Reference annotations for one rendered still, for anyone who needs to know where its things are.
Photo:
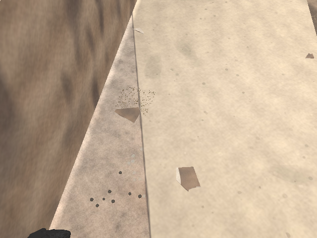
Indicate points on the robot left hand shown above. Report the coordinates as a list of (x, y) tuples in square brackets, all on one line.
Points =
[(53, 233)]

